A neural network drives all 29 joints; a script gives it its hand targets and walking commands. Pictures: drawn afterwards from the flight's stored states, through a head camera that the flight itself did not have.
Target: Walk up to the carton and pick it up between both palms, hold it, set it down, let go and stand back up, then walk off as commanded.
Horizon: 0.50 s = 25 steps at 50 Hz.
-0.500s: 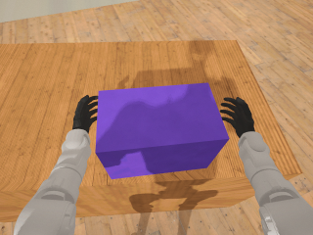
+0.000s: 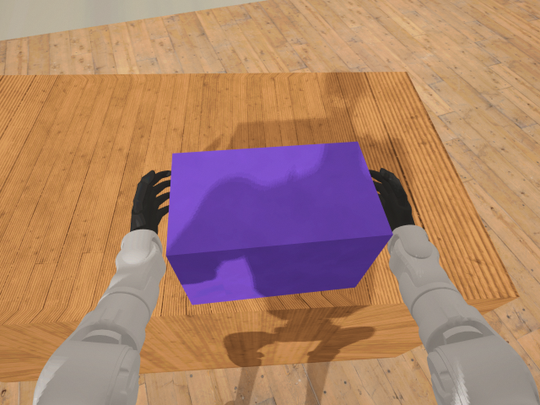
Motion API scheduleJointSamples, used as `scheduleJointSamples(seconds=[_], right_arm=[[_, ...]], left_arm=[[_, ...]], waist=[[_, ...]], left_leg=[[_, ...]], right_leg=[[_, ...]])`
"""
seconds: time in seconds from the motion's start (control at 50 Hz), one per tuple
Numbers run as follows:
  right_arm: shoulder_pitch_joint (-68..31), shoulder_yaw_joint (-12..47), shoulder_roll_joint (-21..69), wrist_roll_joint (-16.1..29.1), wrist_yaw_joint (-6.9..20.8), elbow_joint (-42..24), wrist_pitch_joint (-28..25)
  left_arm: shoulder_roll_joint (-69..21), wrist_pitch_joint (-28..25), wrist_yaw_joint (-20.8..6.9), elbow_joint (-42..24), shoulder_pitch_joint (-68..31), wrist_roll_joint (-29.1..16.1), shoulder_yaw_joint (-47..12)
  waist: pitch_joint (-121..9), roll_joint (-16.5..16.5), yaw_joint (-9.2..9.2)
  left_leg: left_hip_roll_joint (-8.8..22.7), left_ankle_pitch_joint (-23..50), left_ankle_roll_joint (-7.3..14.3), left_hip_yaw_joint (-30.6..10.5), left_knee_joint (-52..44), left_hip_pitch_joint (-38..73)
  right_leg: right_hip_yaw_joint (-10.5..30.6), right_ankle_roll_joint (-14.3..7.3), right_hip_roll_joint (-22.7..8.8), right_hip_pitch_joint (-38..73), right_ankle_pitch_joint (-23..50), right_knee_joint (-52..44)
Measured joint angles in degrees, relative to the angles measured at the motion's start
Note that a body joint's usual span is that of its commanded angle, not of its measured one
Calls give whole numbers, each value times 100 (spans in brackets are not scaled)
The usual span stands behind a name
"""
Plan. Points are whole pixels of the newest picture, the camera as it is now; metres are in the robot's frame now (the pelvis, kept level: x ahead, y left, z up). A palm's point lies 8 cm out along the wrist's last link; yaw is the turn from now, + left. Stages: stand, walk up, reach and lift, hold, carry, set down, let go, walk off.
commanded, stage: reach and lift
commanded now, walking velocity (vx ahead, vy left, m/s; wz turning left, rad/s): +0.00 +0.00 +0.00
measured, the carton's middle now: (271, 226) +0.42 +0.02 -0.01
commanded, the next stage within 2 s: none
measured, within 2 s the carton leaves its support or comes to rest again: leaves its support in 0.96 s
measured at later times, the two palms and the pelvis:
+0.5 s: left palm (148, 224) +0.39 +0.21 +0.01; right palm (394, 217) +0.42 -0.17 +0.03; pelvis +0.00 +0.00 +0.00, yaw +0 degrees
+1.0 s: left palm (147, 230) +0.38 +0.21 +0.02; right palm (396, 219) +0.41 -0.17 +0.04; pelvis +0.00 +0.00 +0.00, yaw +0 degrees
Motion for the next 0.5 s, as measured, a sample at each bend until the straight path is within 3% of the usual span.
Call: scheduleJointSamples(seconds=[0.22, 0.5], right_arm=[[0, -1, 52, -18, -123, 0, -16], [0, -10, 69, -399, -252, 0, -125]], left_arm=[[-77, -141, -31, 61, 0, 4, 161], [-197, -274, -67, 115, 0, 258, 518]], waist=[[-1, 0, 0], [-1, 0, 0]], left_leg=[[0, -21, 0, 0, 0, -1], [0, -19, 0, 0, 0, -1]], right_leg=[[0, 0, 0, -1, -19, 0], [0, 0, 0, -1, -18, 0]])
